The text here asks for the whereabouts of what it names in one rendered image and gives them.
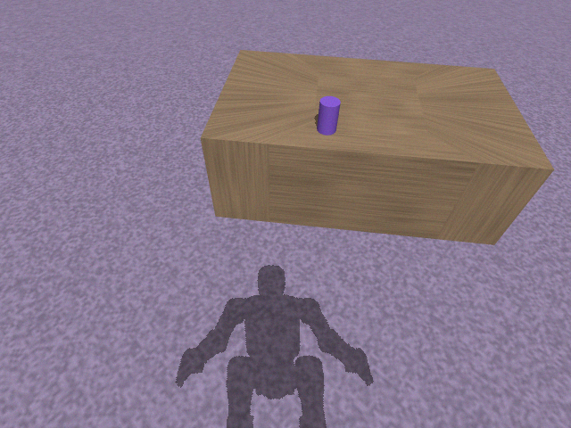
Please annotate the can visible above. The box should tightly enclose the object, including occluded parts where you can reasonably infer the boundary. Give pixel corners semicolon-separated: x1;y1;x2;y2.
317;96;341;136

